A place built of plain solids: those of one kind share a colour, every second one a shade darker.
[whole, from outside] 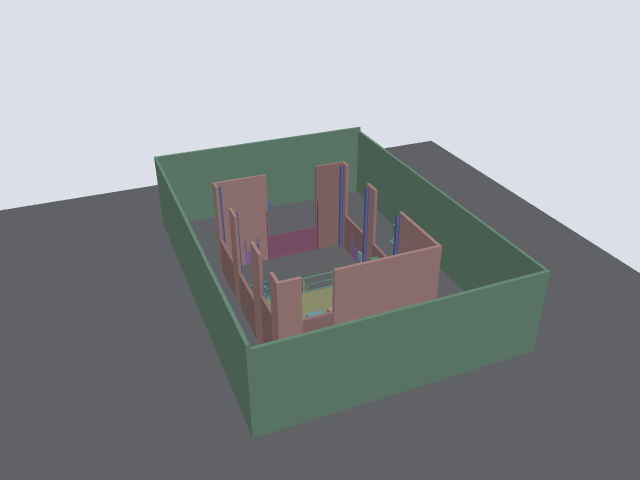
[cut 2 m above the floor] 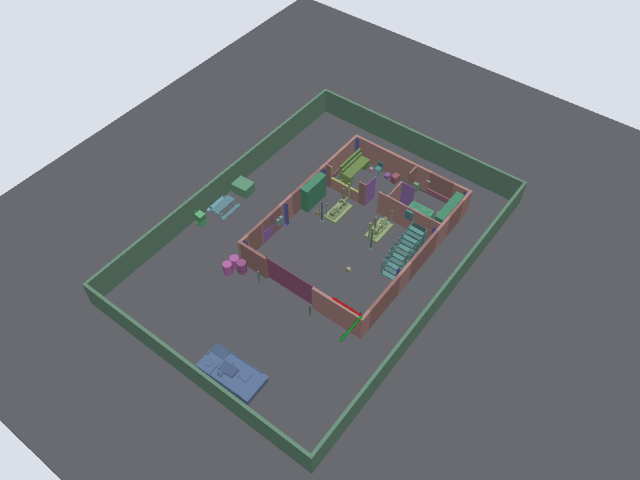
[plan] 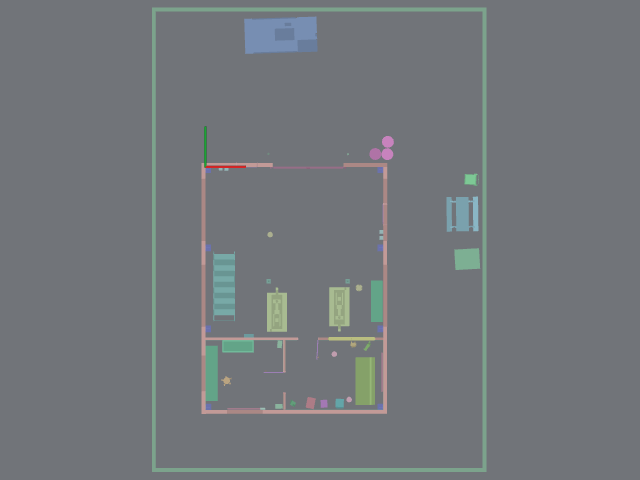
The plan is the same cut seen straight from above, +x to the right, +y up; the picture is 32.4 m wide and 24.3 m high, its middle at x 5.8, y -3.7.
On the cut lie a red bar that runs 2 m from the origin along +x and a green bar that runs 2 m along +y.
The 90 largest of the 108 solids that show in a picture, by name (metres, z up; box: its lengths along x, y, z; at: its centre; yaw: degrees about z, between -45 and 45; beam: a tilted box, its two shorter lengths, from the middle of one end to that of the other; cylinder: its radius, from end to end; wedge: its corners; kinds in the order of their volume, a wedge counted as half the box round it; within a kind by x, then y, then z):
{
 "yard_bound_1": {"box": [0.2, 23.51, 5.85], "at": [-2.61, -3.69, 2.88]},
 "yard_bound_2": {"box": [16.93, 0.2, 5.55], "at": [5.76, -15.34, 2.73]},
 "yard_bound_3": {"box": [16.93, 0.2, 5.85], "at": [5.76, 7.97, 2.88]},
 "yard_bound_4": {"box": [0.2, 23.51, 5.55], "at": [14.13, -3.69, 2.73]},
 "wall_1": {"box": [0.2, 1.16, 6.65], "at": [-0.1, -11.93, 3.27]},
 "wall_2": {"box": [0.2, 1.81, 4.0], "at": [-0.1, -10.45, 1.95]},
 "wall_3": {"box": [0.2, 0.86, 6.65], "at": [-0.1, -9.12, 3.27]},
 "wall_4": {"box": [0.2, 0.61, 6.65], "at": [-0.1, -8.4, 3.27]},
 "wall_5": {"box": [0.2, 3.16, 2.75], "at": [-0.1, -6.53, 1.32]},
 "wall_6": {"box": [0.2, 1.21, 6.65], "at": [-0.1, -4.35, 3.27]},
 "wall_7": {"box": [0.2, 3.16, 2.75], "at": [-0.1, -2.17, 1.32]},
 "wall_8": {"box": [0.2, 0.81, 6.65], "at": [-0.1, -0.2, 3.27]},
 "wall_9": {"box": [1.31, 0.2, 6.65], "at": [0.45, -12.4, 3.27]},
 "wall_10": {"box": [3.61, 0.2, 6.65], "at": [1.6, 0.1, 3.27]},
 "wall_11": {"box": [1.81, 0.2, 4.0], "at": [2.0, -12.4, 1.95]},
 "wall_12": {"box": [4.0, 0.06, 2.65], "at": [2.0, -8.73, 1.27]},
 "wall_13": {"box": [4.06, 0.06, 2.77], "at": [2.03, -8.67, 1.33]},
 "wall_14": {"box": [1.11, 0.2, 6.65], "at": [3.45, -12.4, 3.27]},
 "wall_15": {"box": [0.06, 0.85, 2.65], "at": [3.97, -11.87, 1.27]},
 "wall_16": {"box": [0.06, 1.66, 2.65], "at": [3.97, -9.53, 1.27]},
 "wall_17": {"box": [0.06, 1.66, 2.65], "at": [4.03, -9.53, 1.27]},
 "wall_18": {"box": [0.72, 0.06, 2.77], "at": [4.3, -8.67, 1.33]},
 "wall_19": {"box": [0.47, 0.06, 2.77], "at": [5.97, -8.67, 1.33]},
 "wall_20": {"box": [5.2, 0.2, 6.65], "at": [6.6, -12.4, 3.27]},
 "wall_21": {"box": [2.41, 0.06, 1.0], "at": [7.4, -8.67, 0.45]},
 "wall_22": {"box": [2.21, 0.2, 6.65], "at": [8.1, 0.1, 3.27]},
 "wall_23": {"box": [0.41, 0.06, 2.77], "at": [8.8, -8.67, 1.33]},
 "wall_24": {"box": [0.2, 3.8, 6.65], "at": [9.1, -10.6, 3.27]},
 "wall_25": {"box": [0.2, 0.61, 6.65], "at": [9.1, -8.4, 3.27]},
 "wall_26": {"box": [0.2, 3.16, 2.75], "at": [9.1, -6.53, 1.32]},
 "wall_27": {"box": [0.2, 1.21, 6.65], "at": [9.1, -4.35, 3.27]},
 "wall_28": {"box": [0.2, 3.16, 2.75], "at": [9.1, -2.17, 1.32]},
 "wall_29": {"box": [0.2, 0.81, 6.65], "at": [9.1, -0.2, 3.27]},
 "row_1": {"box": [0.6, 2.8, 2.1], "at": [0.32, -10.45, 1.15]},
 "row_2": {"box": [1.48, 0.48, 2.04], "at": [1.65, -9.08, 1.12]},
 "row_3": {"box": [1.6, 0.6, 2.1], "at": [1.65, -9.08, 1.15]},
 "row_4": {"box": [0.6, 2.1, 2.1], "at": [8.68, -6.8, 1.15]},
 "raised_floor_deck_1": {"box": [9.06, 3.72, 0.2], "at": [4.5, -10.47, 2.7]},
 "beyond_skip_1": {"box": [0.4, 1.78, 0.047], "at": [2.19, 6.61, 1.22], "yaw": 1.8},
 "beyond_skip_2": {"box": [3.53, 1.71, 0.54], "at": [3.82, 6.67, 0.92], "yaw": 1.8},
 "beyond_skip_3": {"box": [0.99, 0.61, 0.1], "at": [4.01, 6.71, 1.29], "yaw": 1.8},
 "beyond_skip_4": {"box": [0.98, 0.83, 0.07], "at": [5.14, 7.18, 1.23], "yaw": 1.8},
 "beyond_skip_5": {"box": [1.0, 0.63, 0.047], "at": [5.17, 6.13, 1.22], "yaw": 1.8},
 "control_desk_1": {"box": [0.46, 0.42, 0.79], "at": [7.86, -9.86, 0.34]},
 "control_desk_2": {"box": [0.9, 2.42, 0.03], "at": [8.04, -10.84, 0.76]},
 "control_desk_3": {"box": [0.5, 2.4, 0.79], "at": [8.34, -10.84, 0.34]},
 "control_desk_4": {"box": [0.27, 2.4, 0.3], "at": [8.46, -10.84, 0.92]},
 "control_desk_5": {"box": [0.18, 2.4, 0.29], "at": [8.5, -10.84, 1.22]},
 "beyond_pallets_1": {"box": [1.25, 1.04, 0.8], "at": [13.25, -4.67, 0.39], "yaw": 3.2},
 "pump_unit_1": {"box": [0.27, 0.75, 0.27], "at": [3.62, -7.82, 0.51]},
 "pump_unit_2": {"box": [1.02, 1.99, 0.2], "at": [3.62, -7.36, 0.05]},
 "pump_unit_3": {"box": [0.54, 1.75, 0.06], "at": [3.62, -7.34, 0.18]},
 "pump_unit_4": {"box": [0.54, 1.75, 0.06], "at": [6.78, -7.1, 0.18]},
 "pump_unit_5": {"box": [1.02, 1.99, 0.2], "at": [6.78, -7.08, 0.05]},
 "pump_unit_6": {"box": [0.27, 0.75, 0.27], "at": [6.78, -6.61, 0.51]},
 "beyond_drums_1": {"cylinder": 0.3, "from": [8.6, 0.65, -0.06], "to": [8.6, 0.65, 0.87]},
 "beyond_drums_2": {"cylinder": 0.3, "from": [9.21, 0.64, -0.06], "to": [9.21, 0.64, 0.87]},
 "beyond_drums_3": {"cylinder": 0.3, "from": [9.24, 1.27, -0.06], "to": [9.24, 1.27, 0.87]},
 "cupboard_steel_low_1": {"box": [0.92, 0.45, 1.05], "at": [2.05, -12.01, 3.27]},
 "beyond_wheeled_bin_1": {"box": [0.51, 0.48, 1.08], "at": [13.42, -0.64, 0.48], "yaw": -2.7},
 "beyond_wheeled_bin_2": {"box": [0.6, 0.53, 0.4], "at": [13.42, -0.64, 0.82], "yaw": -2.7},
 "stair_openriser_grating_1": {"box": [1.0, 0.03, 2.07], "at": [0.95, -7.79, 0.98]},
 "stair_openriser_grating_2": {"box": [1.1, 0.3, 0.08], "at": [0.95, -7.36, 1.89]},
 "stair_openriser_grating_3": {"box": [1.1, 0.3, 0.08], "at": [0.95, -7.08, 1.71]},
 "stair_openriser_grating_4": {"box": [1.1, 0.3, 0.08], "at": [0.95, -6.8, 1.53]},
 "stair_openriser_grating_5": {"box": [1.1, 0.3, 0.08], "at": [0.95, -6.52, 1.36]},
 "stair_openriser_grating_6": {"box": [1.1, 0.3, 0.08], "at": [0.95, -6.24, 1.19]},
 "stair_openriser_grating_7": {"box": [1.1, 0.3, 0.08], "at": [0.95, -5.96, 1.01]},
 "stair_openriser_grating_8": {"box": [1.1, 0.3, 0.08], "at": [0.95, -5.68, 0.83]},
 "stair_openriser_grating_9": {"box": [1.1, 0.3, 0.08], "at": [0.95, -5.4, 0.66]},
 "stair_openriser_grating_10": {"box": [1.1, 0.3, 0.08], "at": [0.95, -5.12, 0.48]},
 "stair_openriser_grating_11": {"box": [1.1, 0.3, 0.08], "at": [0.95, -4.84, 0.31]},
 "stair_openriser_grating_12": {"box": [1.1, 0.3, 0.08], "at": [0.95, -4.56, 0.14]},
 "sectional_door_1": {"box": [0.06, 0.1, 4.03], "at": [3.31, -0.05, 1.97]},
 "sectional_door_2": {"box": [3.68, 0.042, 1.95], "at": [5.2, -0.01, 0.93]},
 "sectional_door_3": {"box": [0.06, 0.1, 4.03], "at": [7.08, -0.05, 1.97]},
 "door_leaf_1": {"box": [1.0, 0.044, 1.09], "at": [2.1, 0.0, 0.49]},
 "door_leaf_2": {"box": [0.99, 0.044, 2.14], "at": [3.44, -10.4, 1.02], "yaw": -0.1},
 "door_leaf_3": {"box": [0.044, 0.99, 2.14], "at": [5.67, -9.26, 1.02], "yaw": -3.4},
 "door_leaf_4": {"box": [0.044, 1.0, 1.09], "at": [9.0, -2.4, 0.49]},
 "pedestal_1": {"box": [0.42, 0.56, 0.65], "at": [5.33, -11.95, 0.27], "yaw": -11.1},
 "radiator_1": {"box": [1.8, 0.07, 0.43], "at": [2.0, -12.24, 0.35]},
 "radiator_2": {"box": [0.07, 2.0, 0.43], "at": [8.94, -10.39, 0.35]},
 "distribution_board_1": {"box": [0.5, 0.18, 0.7], "at": [2.2, -8.55, 1.5]},
 "beyond_bench_table_1": {"box": [0.64, 1.74, 0.06], "at": [13.01, -2.39, 0.72], "yaw": 0.7},
 "slim_bin_1": {"box": [0.38, 0.24, 0.68], "at": [3.72, -12.12, 0.29], "yaw": 1.0},
 "archive_boxes_1": {"box": [0.34, 0.4, 0.32], "at": [6.0, -11.99, 0.11], "yaw": 1.8},
 "steel_column_1": {"box": [0.014, 0.22, 6.45], "at": [8.78, -0.14, 3.17]},
 "steel_column_2": {"box": [0.014, 0.22, 6.45], "at": [8.98, -0.14, 3.17]},
 "deck_rail_1": {"box": [7.5, 0.024, 0.15], "at": [5.25, -8.64, 2.83]}
}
